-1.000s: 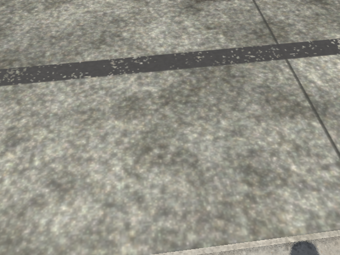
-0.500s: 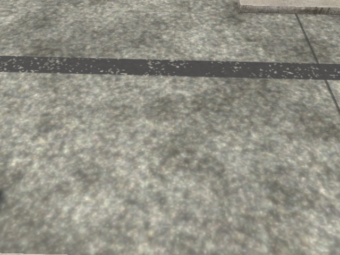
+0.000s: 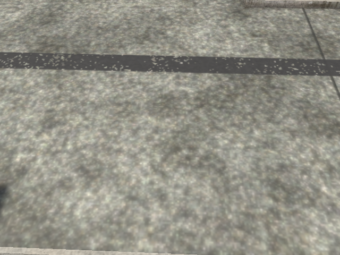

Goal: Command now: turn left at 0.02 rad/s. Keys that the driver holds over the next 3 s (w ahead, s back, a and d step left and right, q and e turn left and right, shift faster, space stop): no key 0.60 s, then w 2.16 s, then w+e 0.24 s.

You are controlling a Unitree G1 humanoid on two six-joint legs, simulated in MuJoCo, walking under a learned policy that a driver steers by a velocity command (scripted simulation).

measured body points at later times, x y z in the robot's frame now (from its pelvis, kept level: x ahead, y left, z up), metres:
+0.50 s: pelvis +0.00 -0.01 +0.01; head +0.03 -0.02 +0.45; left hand +0.08 +0.24 -0.14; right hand +0.04 -0.26 -0.14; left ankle -0.01 +0.11 -0.74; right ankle -0.02 -0.12 -0.74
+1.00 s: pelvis +0.09 +0.01 -0.01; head +0.10 +0.01 +0.44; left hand +0.16 +0.26 -0.15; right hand +0.03 -0.21 -0.16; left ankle +0.01 +0.10 -0.74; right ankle +0.09 -0.12 -0.68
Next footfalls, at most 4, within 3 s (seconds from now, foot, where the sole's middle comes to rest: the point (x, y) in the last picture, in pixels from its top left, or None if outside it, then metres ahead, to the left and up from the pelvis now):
1.30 right None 0.41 -0.12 -0.93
1.82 left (150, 214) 0.78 0.13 -1.08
2.26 right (198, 173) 1.02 -0.13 -1.08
2.84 left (159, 129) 1.35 0.09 -1.08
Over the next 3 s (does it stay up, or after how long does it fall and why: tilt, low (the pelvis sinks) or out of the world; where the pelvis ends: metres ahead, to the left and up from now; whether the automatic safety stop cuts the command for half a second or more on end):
stays up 1.26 0.00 -0.31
